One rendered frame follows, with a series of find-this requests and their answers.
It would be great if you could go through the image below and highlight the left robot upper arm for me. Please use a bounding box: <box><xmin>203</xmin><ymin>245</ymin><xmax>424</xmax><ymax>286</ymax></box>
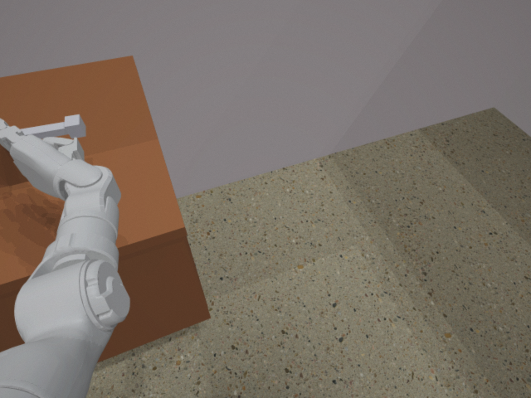
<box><xmin>0</xmin><ymin>259</ymin><xmax>130</xmax><ymax>398</ymax></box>

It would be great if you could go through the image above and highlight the tap lever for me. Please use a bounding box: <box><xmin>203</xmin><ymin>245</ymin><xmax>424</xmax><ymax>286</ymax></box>
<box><xmin>21</xmin><ymin>114</ymin><xmax>86</xmax><ymax>139</ymax></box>

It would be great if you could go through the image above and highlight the counter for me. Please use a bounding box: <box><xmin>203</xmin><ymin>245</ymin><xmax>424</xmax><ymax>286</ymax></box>
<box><xmin>0</xmin><ymin>56</ymin><xmax>211</xmax><ymax>363</ymax></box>

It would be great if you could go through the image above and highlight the robot left forearm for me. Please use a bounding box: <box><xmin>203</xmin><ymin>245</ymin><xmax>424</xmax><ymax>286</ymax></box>
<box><xmin>14</xmin><ymin>159</ymin><xmax>121</xmax><ymax>342</ymax></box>

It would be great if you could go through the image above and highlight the left robot hand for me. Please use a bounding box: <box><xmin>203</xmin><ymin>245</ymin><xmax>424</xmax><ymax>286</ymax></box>
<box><xmin>0</xmin><ymin>119</ymin><xmax>85</xmax><ymax>198</ymax></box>

